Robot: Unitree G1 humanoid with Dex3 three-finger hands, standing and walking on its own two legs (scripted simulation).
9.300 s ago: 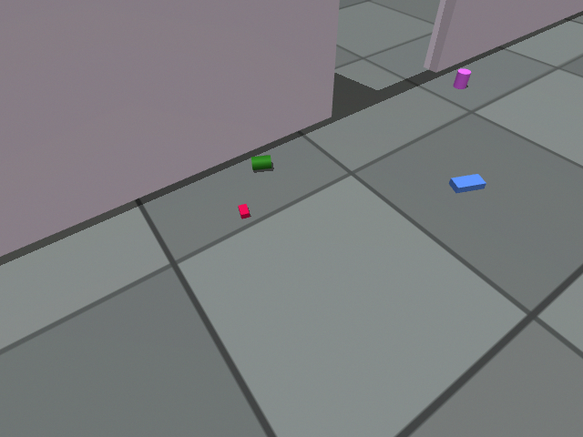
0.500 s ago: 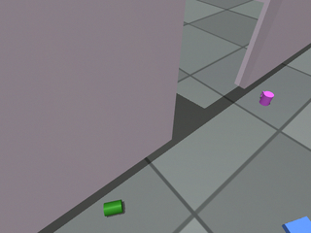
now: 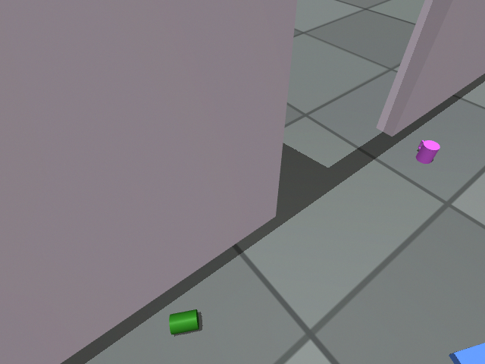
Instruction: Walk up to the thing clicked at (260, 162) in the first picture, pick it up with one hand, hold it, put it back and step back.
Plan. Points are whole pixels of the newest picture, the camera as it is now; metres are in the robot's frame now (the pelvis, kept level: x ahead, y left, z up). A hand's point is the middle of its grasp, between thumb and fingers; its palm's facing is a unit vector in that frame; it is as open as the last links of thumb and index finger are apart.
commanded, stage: stand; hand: left
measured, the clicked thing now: (184, 321) +0.43 +0.27 -0.74
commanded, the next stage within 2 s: none
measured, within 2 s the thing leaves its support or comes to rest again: neither
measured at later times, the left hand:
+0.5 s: hand out of the picture +0.10 +0.25 -0.16, palm faces -0.03 -0.94 -0.34, open 7.3 cm
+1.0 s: hand out of the picture +0.10 +0.26 -0.15, palm faces -0.02 -0.94 -0.35, open 7.3 cm
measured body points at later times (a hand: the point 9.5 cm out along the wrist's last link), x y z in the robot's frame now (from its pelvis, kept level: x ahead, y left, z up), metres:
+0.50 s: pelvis +0.02 +0.00 +0.00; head +0.04 +0.00 +0.45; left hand +0.10 +0.30 -0.13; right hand +0.10 -0.30 -0.13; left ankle +0.03 +0.14 -0.75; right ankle +0.03 -0.13 -0.75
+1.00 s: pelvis +0.03 +0.00 +0.00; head +0.04 +0.00 +0.45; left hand +0.10 +0.30 -0.13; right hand +0.11 -0.30 -0.13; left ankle +0.03 +0.14 -0.75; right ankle +0.03 -0.13 -0.75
